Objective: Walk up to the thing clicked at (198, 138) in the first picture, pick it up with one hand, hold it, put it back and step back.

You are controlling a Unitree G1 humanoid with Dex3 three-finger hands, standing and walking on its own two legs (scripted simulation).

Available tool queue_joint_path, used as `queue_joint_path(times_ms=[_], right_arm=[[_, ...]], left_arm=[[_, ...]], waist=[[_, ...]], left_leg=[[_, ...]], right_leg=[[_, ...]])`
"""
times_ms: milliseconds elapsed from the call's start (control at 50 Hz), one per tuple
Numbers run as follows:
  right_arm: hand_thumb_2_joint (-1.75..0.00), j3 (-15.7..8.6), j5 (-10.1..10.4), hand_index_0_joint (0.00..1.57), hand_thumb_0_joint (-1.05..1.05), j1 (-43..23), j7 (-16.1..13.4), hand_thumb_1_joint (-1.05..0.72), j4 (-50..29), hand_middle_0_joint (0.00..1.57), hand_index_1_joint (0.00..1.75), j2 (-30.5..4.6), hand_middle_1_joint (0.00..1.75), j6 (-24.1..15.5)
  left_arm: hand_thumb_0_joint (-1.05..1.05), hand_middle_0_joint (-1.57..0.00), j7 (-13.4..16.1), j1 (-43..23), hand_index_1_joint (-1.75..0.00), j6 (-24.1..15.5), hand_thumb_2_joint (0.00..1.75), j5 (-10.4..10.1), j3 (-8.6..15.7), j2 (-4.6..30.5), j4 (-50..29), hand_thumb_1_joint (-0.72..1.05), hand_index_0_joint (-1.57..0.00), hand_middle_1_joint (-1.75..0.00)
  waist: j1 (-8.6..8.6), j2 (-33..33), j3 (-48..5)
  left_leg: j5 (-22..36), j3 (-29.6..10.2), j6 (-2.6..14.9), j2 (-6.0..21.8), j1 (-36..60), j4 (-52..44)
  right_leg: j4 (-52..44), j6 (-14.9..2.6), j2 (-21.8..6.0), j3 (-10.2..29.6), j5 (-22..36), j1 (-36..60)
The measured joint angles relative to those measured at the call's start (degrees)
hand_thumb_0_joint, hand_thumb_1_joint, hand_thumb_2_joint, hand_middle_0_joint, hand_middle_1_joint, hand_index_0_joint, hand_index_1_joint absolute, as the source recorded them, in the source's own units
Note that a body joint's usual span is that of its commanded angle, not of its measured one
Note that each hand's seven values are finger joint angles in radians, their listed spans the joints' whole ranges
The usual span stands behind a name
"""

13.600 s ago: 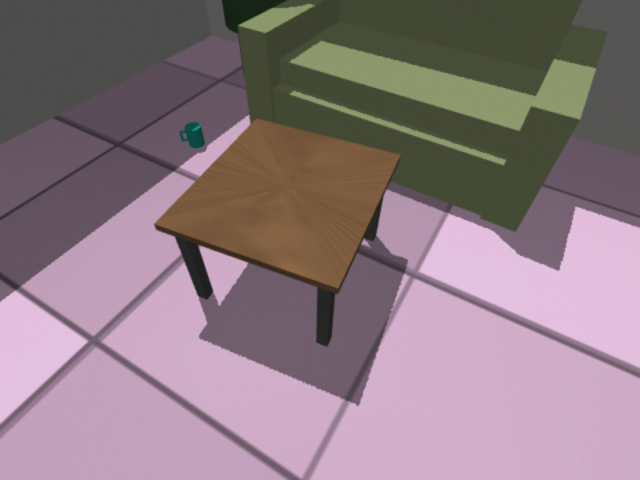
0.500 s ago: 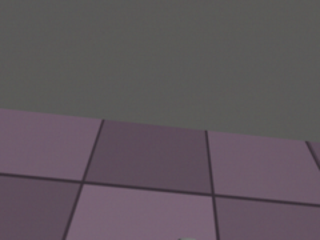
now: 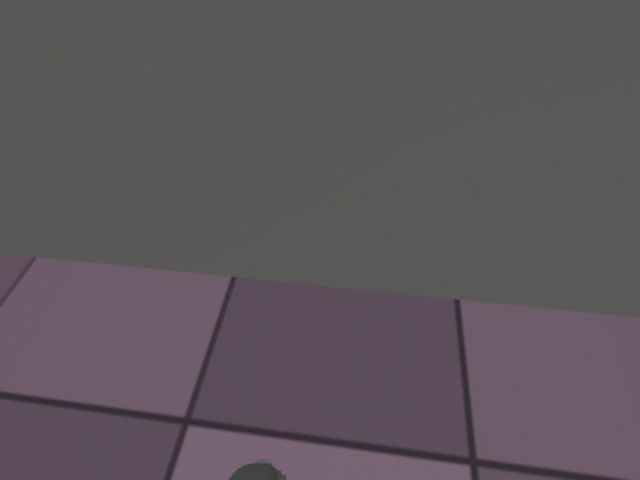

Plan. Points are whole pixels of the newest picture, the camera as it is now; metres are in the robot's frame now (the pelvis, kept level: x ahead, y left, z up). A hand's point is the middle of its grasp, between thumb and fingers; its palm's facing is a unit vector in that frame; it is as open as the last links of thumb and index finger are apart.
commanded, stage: walk up
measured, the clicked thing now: out of the picture -0.15 -1.40 -0.71
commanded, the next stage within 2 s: stand in 1.36 s
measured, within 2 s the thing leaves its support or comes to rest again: neither
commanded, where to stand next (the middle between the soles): +0.26 +0.01 m, yaw +0 degrees
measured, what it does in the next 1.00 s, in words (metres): walks ahead: left foot, then right foot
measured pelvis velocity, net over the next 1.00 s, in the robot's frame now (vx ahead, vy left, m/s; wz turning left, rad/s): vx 0.18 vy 0.01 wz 0.01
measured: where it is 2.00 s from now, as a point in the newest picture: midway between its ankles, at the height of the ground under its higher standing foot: outside the picture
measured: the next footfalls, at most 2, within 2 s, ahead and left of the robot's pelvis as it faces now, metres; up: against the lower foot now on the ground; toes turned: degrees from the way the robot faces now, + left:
left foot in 0.10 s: +0.22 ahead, +0.14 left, +0.00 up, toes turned +2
right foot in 0.48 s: +0.28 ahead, -0.13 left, +0.00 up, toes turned -4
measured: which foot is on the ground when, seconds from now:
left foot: up 0.00-0.08, down 0.10-1.00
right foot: down 0.00-0.14, up 0.16-0.46, down 0.48-1.00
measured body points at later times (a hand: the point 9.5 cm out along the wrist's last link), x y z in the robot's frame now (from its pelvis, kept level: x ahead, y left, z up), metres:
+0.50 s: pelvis +0.15 -0.01 -0.02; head +0.17 -0.02 +0.43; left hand +0.22 +0.32 -0.12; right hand +0.19 -0.33 -0.14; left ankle +0.14 +0.14 -0.73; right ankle +0.24 -0.13 -0.74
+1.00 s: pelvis +0.18 +0.01 +0.00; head +0.19 +0.02 +0.45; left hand +0.28 +0.32 -0.12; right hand +0.27 -0.29 -0.12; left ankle +0.18 +0.14 -0.73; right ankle +0.24 -0.13 -0.73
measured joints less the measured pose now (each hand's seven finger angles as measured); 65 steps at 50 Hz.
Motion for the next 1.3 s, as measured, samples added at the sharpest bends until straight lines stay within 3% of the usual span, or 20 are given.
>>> queue_joint_path(times_ms=[120,140,200,240,380,480,580,680,740,800,960,1300], right_arm=[[-0.89,-0.65,-0.55,0.20,0.00,-0.69,0.43,-0.90,-0.36,0.20,0.30,0.52,0.29,-1.26],[-0.89,-0.80,-0.76,0.20,0.00,-0.85,0.24,-0.90,-0.55,0.20,0.30,0.62,0.29,-1.61],[-0.89,-0.69,-0.02,0.21,0.00,-0.44,-0.30,-0.90,-1.48,0.20,0.30,0.96,0.29,-2.06],[-0.89,-0.16,0.23,0.21,0.00,0.18,-0.64,-0.90,-1.47,0.20,0.30,1.67,0.29,-1.92],[-0.89,0.70,-0.29,0.21,0.00,3.19,-1.02,-0.90,-0.83,0.20,0.30,1.06,0.30,-1.17],[-0.89,1.22,0.42,0.21,0.00,3.26,-1.91,-0.90,0.25,0.20,0.30,0.43,0.30,0.97],[-0.89,1.55,0.89,0.20,0.00,-0.94,-3.20,-0.90,3.14,0.20,0.30,0.58,0.29,3.25],[-0.89,1.83,0.85,0.20,0.00,-3.56,-3.05,-0.90,5.19,0.20,0.30,1.25,0.29,2.71],[-0.89,1.83,0.35,0.20,0.00,-4.64,-3.07,-0.90,6.99,0.20,0.30,2.11,0.29,2.39],[-0.89,2.22,0.36,0.20,0.00,-5.23,-2.69,-0.90,8.74,0.20,0.30,2.46,0.29,2.39],[-0.89,3.42,0.57,0.20,0.00,-7.66,-2.50,-0.90,12.85,0.20,0.30,3.65,0.29,2.13],[-0.89,2.76,0.69,0.20,0.00,-12.37,-2.42,-0.90,16.06,0.20,0.30,4.03,0.29,2.71]], left_arm=[[0.01,-0.21,0.09,2.45,-0.30,1.11,0.90,0.00,0.00,2.28,0.21,0.90,-0.21,-0.30],[0.01,-0.20,0.25,2.44,-0.30,1.55,0.90,-0.05,0.09,2.37,0.69,0.90,-0.21,-0.30],[0.01,-0.20,0.90,1.35,-0.30,2.93,0.90,-0.09,-0.28,1.97,2.53,0.90,-0.20,-0.30],[0.01,-0.20,0.86,0.71,-0.30,2.86,0.90,-0.28,-0.30,2.26,2.94,0.90,-0.20,-0.30],[0.01,-0.20,0.01,-0.57,-0.30,2.25,0.90,0.04,0.19,1.76,2.82,0.90,-0.20,-0.30],[0.01,-0.20,1.43,-1.87,-0.30,1.26,0.90,0.39,0.47,1.58,3.19,0.90,-0.20,-0.30],[0.00,-0.20,2.28,-5.31,-0.30,1.38,0.90,0.35,-1.12,-1.18,4.01,0.90,-0.20,-0.30],[0.00,-0.20,2.42,-8.16,-0.30,2.00,0.90,0.43,-2.12,-2.23,4.40,0.90,-0.21,-0.30],[0.00,-0.21,2.60,-9.72,-0.30,2.86,0.90,-0.13,-2.16,-1.99,5.61,0.90,-0.21,-0.30],[0.01,-0.20,2.71,-10.84,-0.30,3.46,0.90,-0.61,-2.36,-2.37,7.70,0.90,-0.21,-0.30],[0.01,-0.20,2.47,-12.72,-0.30,3.29,0.90,-0.99,-2.71,-1.78,12.85,0.90,-0.20,-0.30],[0.01,-0.20,2.14,-13.38,-0.30,3.53,0.90,-0.47,-2.68,-2.40,19.08,0.90,-0.20,-0.30]], waist=[[0.42,-3.25,-0.30],[0.38,-4.36,-0.17],[-0.84,-4.78,-0.18],[-1.29,-5.72,-0.09],[-2.69,-5.03,0.01],[-2.80,-3.01,0.29],[-1.96,0.16,1.57],[-1.49,0.15,1.31],[-1.37,-1.74,1.01],[-1.36,-1.92,-0.04],[-1.42,-3.42,-1.20],[-0.62,-2.46,-1.53]], left_leg=[[10.30,2.13,0.22,-1.24,4.29,-13.54],[9.47,3.01,0.21,-1.98,4.38,-11.79],[5.93,3.30,0.80,-2.01,5.54,-9.67],[5.83,3.64,0.80,-2.12,7.89,-11.88],[4.64,3.62,0.17,-1.61,13.37,-16.32],[-1.54,2.50,-1.46,0.13,11.86,-8.36],[-10.93,-1.45,0.57,-1.69,7.52,1.65],[-7.08,-1.01,0.72,-1.94,7.49,-4.10],[1.24,-0.09,-1.09,-2.86,9.56,-8.89],[0.82,-0.16,-1.80,-2.45,10.55,-10.03],[3.03,-0.36,-1.44,-2.52,14.73,-16.27],[7.87,-0.61,-1.41,-3.01,20.48,-26.83]], right_leg=[[7.14,1.17,-2.24,0.32,-8.02,1.65],[11.87,0.17,-3.21,1.49,-8.78,0.13],[28.26,-1.43,-0.64,5.41,-10.62,-7.04],[31.76,-1.63,-0.32,5.84,-8.22,-10.88],[16.84,0.13,-2.22,3.70,-2.45,-14.70],[5.16,0.14,-0.02,3.01,5.89,-10.17],[8.44,-0.07,0.88,2.29,2.71,-10.49],[8.45,0.36,0.07,2.13,2.12,-10.49],[9.78,1.12,-1.11,2.98,1.11,-10.57],[6.96,1.55,-0.70,2.76,2.08,-8.82],[-0.56,2.22,-0.57,2.22,5.04,-3.82],[-10.94,2.68,-0.72,1.56,9.50,2.15]])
